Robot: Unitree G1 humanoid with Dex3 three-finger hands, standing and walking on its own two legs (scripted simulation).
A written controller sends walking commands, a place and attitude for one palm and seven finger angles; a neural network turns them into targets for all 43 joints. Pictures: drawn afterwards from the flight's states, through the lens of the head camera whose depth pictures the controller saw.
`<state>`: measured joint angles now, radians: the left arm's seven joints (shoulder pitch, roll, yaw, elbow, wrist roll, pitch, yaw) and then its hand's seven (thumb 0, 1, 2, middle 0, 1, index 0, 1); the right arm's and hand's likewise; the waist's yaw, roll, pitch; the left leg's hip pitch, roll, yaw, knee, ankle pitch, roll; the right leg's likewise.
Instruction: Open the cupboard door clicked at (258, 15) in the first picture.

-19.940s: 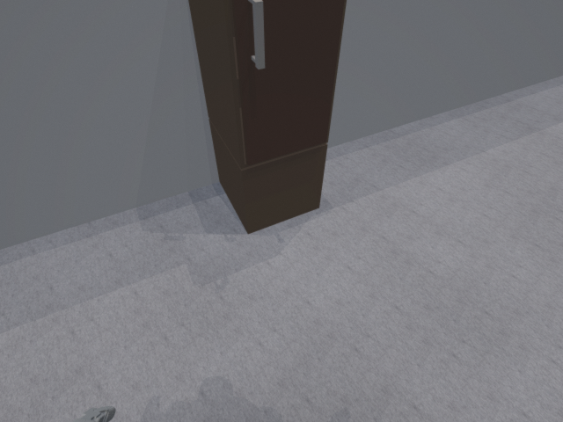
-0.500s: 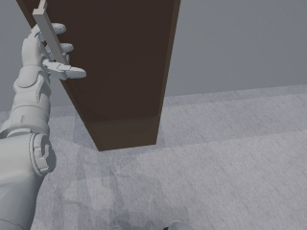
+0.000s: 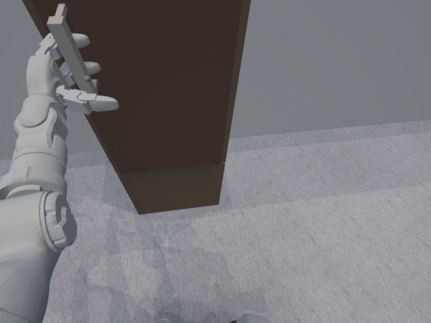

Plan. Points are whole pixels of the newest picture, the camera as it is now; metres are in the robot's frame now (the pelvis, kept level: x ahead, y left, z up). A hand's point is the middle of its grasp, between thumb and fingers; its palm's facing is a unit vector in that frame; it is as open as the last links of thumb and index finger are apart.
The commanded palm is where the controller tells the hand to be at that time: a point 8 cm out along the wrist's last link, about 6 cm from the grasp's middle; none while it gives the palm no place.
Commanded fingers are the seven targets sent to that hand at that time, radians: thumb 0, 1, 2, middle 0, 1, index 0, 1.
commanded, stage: close the thumb around the handle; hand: left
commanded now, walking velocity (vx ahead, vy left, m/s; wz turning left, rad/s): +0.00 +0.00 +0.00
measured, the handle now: (79, 59) +0.57 +0.21 +0.15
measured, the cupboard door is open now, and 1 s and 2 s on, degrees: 0 6 43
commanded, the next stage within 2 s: pull the door open along its arc in 0.58 s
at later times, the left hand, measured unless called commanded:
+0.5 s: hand (89, 79) +0.51 +0.19 +0.15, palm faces +0.08 -1.00 +0.01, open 5.7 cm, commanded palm +0.48 +0.23 +0.14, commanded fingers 0.00 0.90 0.90 -0.40 -1.35 -0.40 -1.35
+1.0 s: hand (91, 91) +0.48 +0.18 +0.15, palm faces +0.05 -1.00 +0.02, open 5.7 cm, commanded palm +0.43 +0.22 +0.14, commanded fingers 0.00 0.90 0.90 -0.40 -1.35 -0.40 -1.35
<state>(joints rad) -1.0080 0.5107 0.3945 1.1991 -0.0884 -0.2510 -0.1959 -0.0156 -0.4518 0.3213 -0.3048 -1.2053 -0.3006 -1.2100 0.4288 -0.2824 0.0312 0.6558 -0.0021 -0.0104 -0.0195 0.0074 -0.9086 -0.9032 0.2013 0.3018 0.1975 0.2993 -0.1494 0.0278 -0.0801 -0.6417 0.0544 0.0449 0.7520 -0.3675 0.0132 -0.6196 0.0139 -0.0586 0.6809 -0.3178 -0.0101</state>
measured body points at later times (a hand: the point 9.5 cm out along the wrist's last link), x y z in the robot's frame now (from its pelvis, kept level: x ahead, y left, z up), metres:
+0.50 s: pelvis +0.00 +0.00 +0.00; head +0.08 +0.01 +0.44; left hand +0.50 +0.24 +0.15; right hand +0.00 -0.26 -0.12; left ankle -0.01 +0.11 -0.71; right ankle +0.00 -0.12 -0.71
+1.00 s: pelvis +0.01 +0.00 +0.01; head +0.07 +0.00 +0.45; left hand +0.47 +0.23 +0.15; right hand +0.03 -0.26 -0.11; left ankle -0.01 +0.11 -0.71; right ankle +0.00 -0.12 -0.71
